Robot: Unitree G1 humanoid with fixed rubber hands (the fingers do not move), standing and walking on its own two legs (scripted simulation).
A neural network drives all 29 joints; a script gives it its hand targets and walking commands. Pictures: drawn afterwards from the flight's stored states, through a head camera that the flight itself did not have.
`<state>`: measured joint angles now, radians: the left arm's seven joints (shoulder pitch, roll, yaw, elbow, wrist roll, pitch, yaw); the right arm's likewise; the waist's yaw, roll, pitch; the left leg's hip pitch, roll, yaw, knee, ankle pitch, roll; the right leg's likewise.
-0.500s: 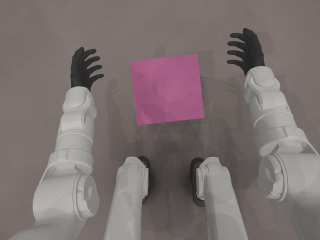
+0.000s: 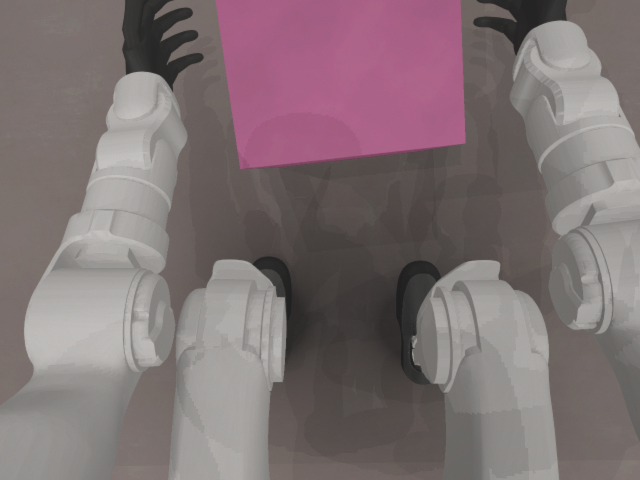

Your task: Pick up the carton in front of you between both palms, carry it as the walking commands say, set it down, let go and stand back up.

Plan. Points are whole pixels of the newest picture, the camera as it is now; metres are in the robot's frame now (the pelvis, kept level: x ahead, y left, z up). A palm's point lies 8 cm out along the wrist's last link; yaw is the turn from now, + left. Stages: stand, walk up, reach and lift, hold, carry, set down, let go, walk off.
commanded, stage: reach and lift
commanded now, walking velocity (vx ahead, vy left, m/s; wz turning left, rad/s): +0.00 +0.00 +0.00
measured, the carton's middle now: (338, 73) +0.52 +0.01 -0.26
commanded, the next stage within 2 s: none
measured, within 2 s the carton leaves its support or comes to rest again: leaves its support in 0.86 s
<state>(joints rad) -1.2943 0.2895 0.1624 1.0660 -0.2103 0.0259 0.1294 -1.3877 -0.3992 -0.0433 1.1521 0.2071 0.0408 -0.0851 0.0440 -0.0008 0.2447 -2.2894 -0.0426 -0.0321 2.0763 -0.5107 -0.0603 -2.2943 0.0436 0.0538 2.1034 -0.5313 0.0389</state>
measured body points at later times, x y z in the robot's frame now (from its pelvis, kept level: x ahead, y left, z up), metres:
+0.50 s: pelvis +0.00 +0.00 -0.02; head +0.37 -0.01 +0.24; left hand +0.53 +0.18 -0.20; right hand +0.55 -0.16 -0.20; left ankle +0.12 +0.13 -0.35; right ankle +0.11 -0.13 -0.35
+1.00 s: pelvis +0.01 +0.00 -0.03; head +0.35 -0.02 +0.27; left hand +0.54 +0.16 -0.17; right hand +0.55 -0.14 -0.17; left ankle +0.12 +0.13 -0.35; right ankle +0.11 -0.13 -0.35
